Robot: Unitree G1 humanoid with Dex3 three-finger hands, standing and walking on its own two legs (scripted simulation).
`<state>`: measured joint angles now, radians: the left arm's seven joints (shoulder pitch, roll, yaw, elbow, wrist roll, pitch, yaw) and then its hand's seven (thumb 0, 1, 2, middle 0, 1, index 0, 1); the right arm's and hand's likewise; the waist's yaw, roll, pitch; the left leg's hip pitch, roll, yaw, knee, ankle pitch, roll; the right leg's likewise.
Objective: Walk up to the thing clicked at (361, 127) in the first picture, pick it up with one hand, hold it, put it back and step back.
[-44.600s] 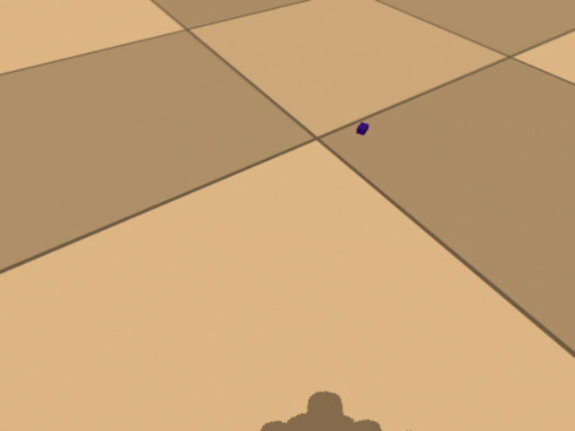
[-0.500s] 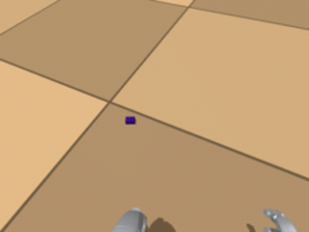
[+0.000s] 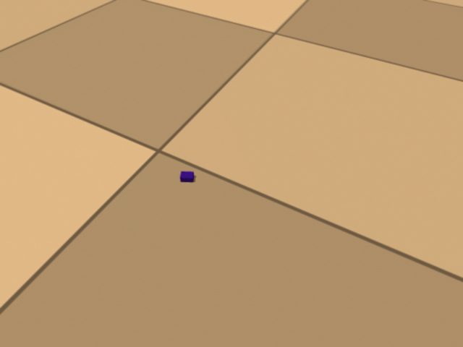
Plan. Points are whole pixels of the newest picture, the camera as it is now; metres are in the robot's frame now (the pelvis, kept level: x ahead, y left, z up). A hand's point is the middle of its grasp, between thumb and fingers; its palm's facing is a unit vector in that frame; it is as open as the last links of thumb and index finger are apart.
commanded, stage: step back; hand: left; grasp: from above
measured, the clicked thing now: (187, 176) +1.08 +0.23 -0.74
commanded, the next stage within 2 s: stand in 0.86 s
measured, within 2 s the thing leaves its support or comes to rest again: neither
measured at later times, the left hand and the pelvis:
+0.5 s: hand out of the picture +0.08 +0.31 -0.15, palm faces +0.00 -0.92 -0.38, open 7.4 cm; pelvis +0.03 +0.03 +0.01, yaw +1 degrees
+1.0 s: hand (100, 320) +0.21 +0.26 -0.13, palm faces -0.01 -0.95 -0.33, open 7.4 cm; pelvis +0.07 +0.02 +0.01, yaw +0 degrees
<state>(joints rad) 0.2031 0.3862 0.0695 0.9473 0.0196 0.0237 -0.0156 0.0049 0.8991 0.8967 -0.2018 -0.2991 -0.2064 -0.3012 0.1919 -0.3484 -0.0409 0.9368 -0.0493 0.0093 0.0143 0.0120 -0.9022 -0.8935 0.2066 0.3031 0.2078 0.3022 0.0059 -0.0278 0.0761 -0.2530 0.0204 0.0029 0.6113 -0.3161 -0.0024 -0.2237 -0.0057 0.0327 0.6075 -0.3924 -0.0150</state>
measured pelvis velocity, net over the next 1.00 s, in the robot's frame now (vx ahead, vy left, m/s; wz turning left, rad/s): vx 0.07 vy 0.02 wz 0.01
